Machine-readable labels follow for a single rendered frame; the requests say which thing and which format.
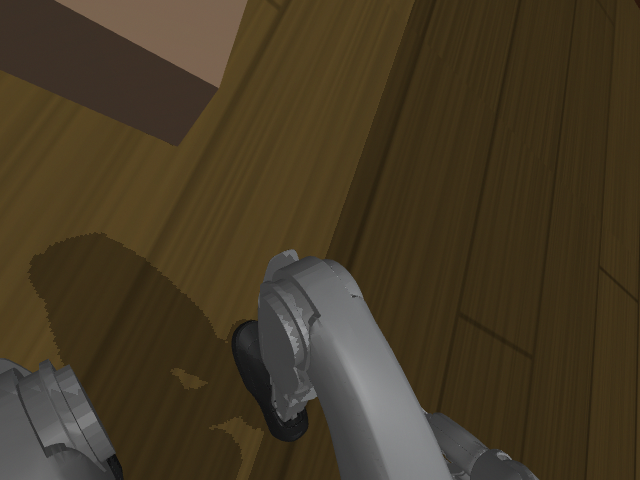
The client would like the right robot arm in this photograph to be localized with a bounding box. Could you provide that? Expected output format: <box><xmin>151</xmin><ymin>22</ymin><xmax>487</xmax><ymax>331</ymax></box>
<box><xmin>470</xmin><ymin>449</ymin><xmax>539</xmax><ymax>480</ymax></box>

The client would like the right robot foot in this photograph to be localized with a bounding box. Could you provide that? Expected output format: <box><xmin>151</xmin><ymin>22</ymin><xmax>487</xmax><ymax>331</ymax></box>
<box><xmin>232</xmin><ymin>320</ymin><xmax>308</xmax><ymax>442</ymax></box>

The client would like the right robot hand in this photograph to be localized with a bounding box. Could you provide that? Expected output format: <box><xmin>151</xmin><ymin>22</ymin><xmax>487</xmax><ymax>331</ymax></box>
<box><xmin>421</xmin><ymin>407</ymin><xmax>490</xmax><ymax>480</ymax></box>

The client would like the left robot foot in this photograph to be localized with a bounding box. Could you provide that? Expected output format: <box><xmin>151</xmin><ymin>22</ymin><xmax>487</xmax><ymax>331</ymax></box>
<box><xmin>106</xmin><ymin>454</ymin><xmax>124</xmax><ymax>480</ymax></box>

